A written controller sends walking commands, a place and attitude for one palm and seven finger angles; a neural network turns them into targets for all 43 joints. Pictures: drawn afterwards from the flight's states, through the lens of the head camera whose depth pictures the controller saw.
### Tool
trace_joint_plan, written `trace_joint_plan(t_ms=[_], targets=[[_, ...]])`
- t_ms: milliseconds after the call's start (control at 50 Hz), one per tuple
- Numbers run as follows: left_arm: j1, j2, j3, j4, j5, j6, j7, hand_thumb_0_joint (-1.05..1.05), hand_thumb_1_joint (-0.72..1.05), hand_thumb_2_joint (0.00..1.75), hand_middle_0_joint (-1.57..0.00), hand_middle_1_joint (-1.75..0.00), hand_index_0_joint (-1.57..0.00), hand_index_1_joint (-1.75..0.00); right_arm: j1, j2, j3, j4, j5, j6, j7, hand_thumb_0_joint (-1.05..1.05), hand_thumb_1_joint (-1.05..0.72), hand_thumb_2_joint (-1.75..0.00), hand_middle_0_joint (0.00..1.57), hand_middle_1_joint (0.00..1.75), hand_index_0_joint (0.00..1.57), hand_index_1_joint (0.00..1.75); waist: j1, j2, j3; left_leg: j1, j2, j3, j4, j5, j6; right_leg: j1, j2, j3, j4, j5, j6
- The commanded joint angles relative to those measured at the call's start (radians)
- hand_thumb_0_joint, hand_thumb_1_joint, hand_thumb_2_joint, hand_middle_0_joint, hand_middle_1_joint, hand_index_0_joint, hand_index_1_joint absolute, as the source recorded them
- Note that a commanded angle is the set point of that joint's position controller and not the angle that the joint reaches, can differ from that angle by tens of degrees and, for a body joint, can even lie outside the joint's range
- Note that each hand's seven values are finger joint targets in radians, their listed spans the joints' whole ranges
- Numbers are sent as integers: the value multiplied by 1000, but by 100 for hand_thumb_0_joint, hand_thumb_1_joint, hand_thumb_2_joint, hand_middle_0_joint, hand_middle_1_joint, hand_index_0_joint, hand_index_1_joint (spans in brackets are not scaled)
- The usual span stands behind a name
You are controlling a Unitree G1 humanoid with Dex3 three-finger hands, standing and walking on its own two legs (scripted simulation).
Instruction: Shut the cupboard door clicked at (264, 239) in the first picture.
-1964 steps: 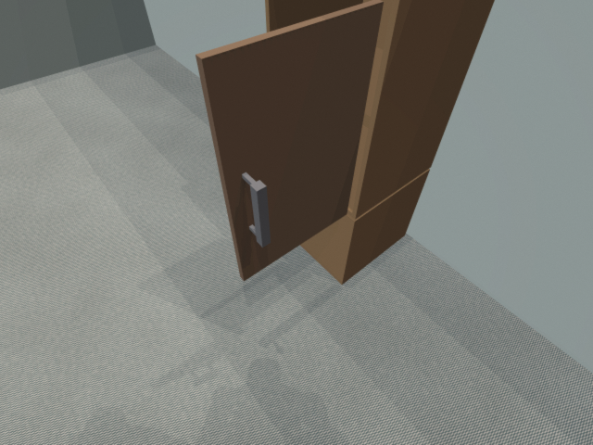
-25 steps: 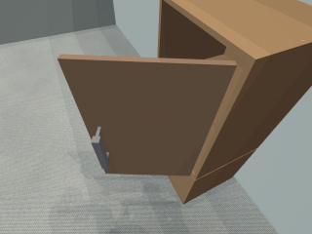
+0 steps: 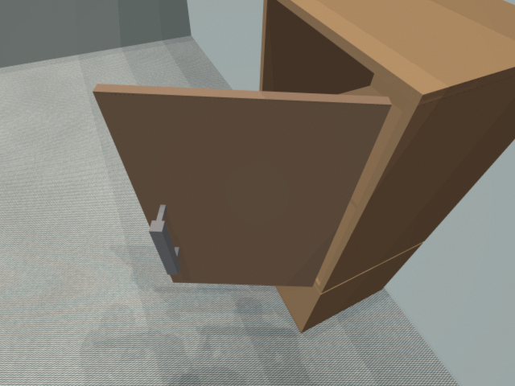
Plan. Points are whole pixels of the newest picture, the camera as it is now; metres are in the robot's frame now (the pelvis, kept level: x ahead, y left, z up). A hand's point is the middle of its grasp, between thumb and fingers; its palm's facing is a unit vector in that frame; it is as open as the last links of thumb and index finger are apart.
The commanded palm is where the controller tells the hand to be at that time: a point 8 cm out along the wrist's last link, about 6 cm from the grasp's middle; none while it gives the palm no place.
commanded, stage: shuffle to correct the standing spot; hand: left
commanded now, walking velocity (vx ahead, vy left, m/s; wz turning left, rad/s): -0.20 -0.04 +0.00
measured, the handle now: (168, 241) +0.38 +0.21 -0.08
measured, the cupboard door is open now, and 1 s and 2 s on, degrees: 63 63 63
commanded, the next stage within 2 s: come to a stop and stand still in 0.02 s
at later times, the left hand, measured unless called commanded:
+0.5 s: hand out of the picture -0.02 +0.16 -0.18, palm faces +0.02 -0.98 -0.18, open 7.3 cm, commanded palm none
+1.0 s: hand out of the picture +0.01 +0.20 -0.18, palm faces +0.01 -0.98 -0.20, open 7.4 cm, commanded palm none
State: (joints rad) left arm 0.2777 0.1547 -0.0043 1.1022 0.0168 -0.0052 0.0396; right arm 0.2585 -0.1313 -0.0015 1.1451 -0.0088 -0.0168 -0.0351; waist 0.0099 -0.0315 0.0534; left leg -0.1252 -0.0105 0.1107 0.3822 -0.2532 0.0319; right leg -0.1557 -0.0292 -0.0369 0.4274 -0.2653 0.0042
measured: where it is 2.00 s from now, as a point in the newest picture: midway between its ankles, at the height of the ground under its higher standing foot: outside the picture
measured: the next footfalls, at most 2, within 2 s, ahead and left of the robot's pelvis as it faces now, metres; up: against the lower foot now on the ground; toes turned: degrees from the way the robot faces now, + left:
none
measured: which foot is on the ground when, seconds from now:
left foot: down 0.00-1.00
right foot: down 0.00-1.00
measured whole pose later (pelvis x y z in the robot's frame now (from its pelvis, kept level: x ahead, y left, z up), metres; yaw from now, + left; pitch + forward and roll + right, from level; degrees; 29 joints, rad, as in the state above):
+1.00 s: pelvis +0.01 +0.03 -0.01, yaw +0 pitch -1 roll +0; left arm 0.27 0.15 -0.01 1.10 0.01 -0.01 0.04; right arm 0.29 -0.15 0.02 1.11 -0.01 -0.03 -0.03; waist 0.00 0.01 0.04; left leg -0.15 -0.04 0.12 0.46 -0.31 0.07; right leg -0.17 -0.07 -0.03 0.49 -0.31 0.04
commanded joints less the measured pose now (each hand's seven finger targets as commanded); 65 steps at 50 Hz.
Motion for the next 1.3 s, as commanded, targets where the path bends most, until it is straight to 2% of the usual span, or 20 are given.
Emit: trace_joint_plan(t_ms=[0,60,120,160,200,240,320,400,440,460,480,500,520,560,600,660,720,780,920,1280], targets=[[57,98,37,-62,-2,1,11,0,90,90,-20,-30,-20,-30,43,-109,-34,-57,-1,-4,-12,0,-90,-90,20,30,20,30,-1,44,-19,26,149,-114,3,455,8,-52,-88,84,30,343,-34],[41,104,47,-88,0,12,8,0,90,90,-20,-30,-20,-30,23,-129,-51,-85,-4,10,-12,0,-90,-90,20,30,20,30,-6,70,-45,16,171,-123,28,455,19,-85,-76,75,82,308,-32],[38,97,50,-115,4,22,5,0,90,90,-20,-30,-20,-30,-8,-142,-61,-116,-8,20,-9,0,-90,-90,20,30,20,30,-1,75,-52,-50,188,-139,30,347,38,-90,-59,78,117,226,-32],[44,89,41,-115,6,17,5,0,90,90,-20,-30,-20,-30,-19,-118,-54,-124,-7,17,0,0,-90,-90,20,30,20,30,6,34,-70,-103,151,-129,25,112,24,-63,-72,114,48,140,-39],[28,98,32,-111,7,3,2,0,90,90,-20,-30,-20,-30,1,-87,-44,-114,-7,17,9,0,-90,-90,20,30,20,30,-11,-43,-56,-93,92,-102,21,-81,-1,-104,-110,177,-74,-35,-57],[-1,121,29,-104,3,-5,-4,0,90,90,-20,-30,-20,-30,30,-88,-34,-88,-13,17,17,0,-90,-90,20,30,20,30,-23,-71,-8,-51,67,-87,26,-87,-10,-183,-114,195,-160,-240,-61],[11,113,27,-85,3,-6,-9,0,90,90,-20,-30,-20,-30,73,-73,-21,-55,-19,18,24,0,-90,-90,20,30,20,30,-21,-23,60,-62,64,-80,6,-117,-12,-211,-101,174,-191,-316,-58],[37,103,25,-71,0,-10,-11,0,90,90,-20,-30,-20,-30,88,-71,-11,-45,-16,8,20,0,-90,-90,20,30,20,30,-6,40,97,-104,80,-104,-47,-94,-9,-169,-84,141,-150,-203,-58],[54,91,21,-59,-4,-16,-10,0,90,90,-20,-30,-20,-30,95,-72,-5,-42,-13,-2,17,0,-90,-90,20,30,20,30,-3,51,67,-97,92,-117,-61,-30,-7,-125,-81,123,-120,-84,-54],[143,124,12,-3,5,-35,30,0,90,90,-20,-30,-20,-30,-37,-136,-11,-110,-1,-10,22,0,-90,-90,20,30,20,30,38,71,84,-158,109,-89,143,9,-39,-117,-124,143,-98,186,-36],[74,160,13,-57,1,-45,20,0,90,90,-20,-30,-20,-30,50,-80,-6,-135,-6,-1,26,0,-90,-90,20,30,20,30,-33,66,-19,-124,72,-102,138,-92,-32,-111,-166,203,-106,-20,-77],[43,167,22,-75,1,-58,13,0,90,90,-20,-30,-20,-30,98,-74,-2,-125,-17,-5,29,0,-90,-90,20,30,20,30,-43,88,-107,-72,64,-95,126,-13,-32,-72,-168,182,-59,131,-104],[25,150,19,-82,-4,-53,8,0,90,90,-20,-30,-20,-30,127,-79,-2,-122,-11,-12,25,0,-90,-90,20,30,20,30,-50,93,-104,-68,81,-108,100,11,-21,-81,-134,136,-27,59,-97],[44,101,6,-64,-6,-43,4,0,90,90,-20,-30,-20,-30,124,-93,2,-120,-9,-22,20,0,-90,-90,20,30,20,30,-30,111,-36,-118,117,-150,52,109,3,-74,-76,82,16,71,-71],[62,76,2,-46,-2,-35,5,0,90,90,-20,-30,-20,-30,124,-93,6,-119,-8,-28,13,0,-90,-90,20,30,20,30,-16,89,11,-163,127,-166,30,177,15,-46,-59,61,30,103,-62],[74,66,-1,-36,-9,-29,5,0,90,90,-20,-30,-20,-30,129,-110,9,-112,-6,-30,9,0,-90,-90,20,30,20,30,-13,34,2,-131,122,-167,13,179,18,-32,-59,60,35,100,-53],[75,64,-1,-33,-8,-23,6,0,90,90,-20,-30,-20,-30,122,-108,8,-100,-6,-29,7,0,-90,-90,20,30,20,30,-11,51,26,-121,119,-160,-10,185,19,-39,-61,58,32,103,-46],[70,64,2,-30,-8,-20,7,0,90,90,-20,-30,-20,-30,118,-112,6,-85,-5,-27,6,0,-90,-90,20,30,20,30,-11,14,23,-91,119,-155,-22,190,21,-41,-66,56,26,113,-39],[66,77,9,-24,-8,-16,11,0,90,90,-20,-30,-20,-30,102,-118,4,-60,-6,-30,-1,0,-90,-90,20,30,20,30,-9,54,-9,-21,115,-135,-8,377,17,-9,-72,50,39,211,-34],[52,94,10,-17,-6,-10,8,0,90,90,-20,-30,-20,-30,55,-128,2,-43,-4,-22,0,0,-90,-90,20,30,20,30,-7,33,0,13,116,-127,-46,305,13,3,-86,60,-17,220,-26]])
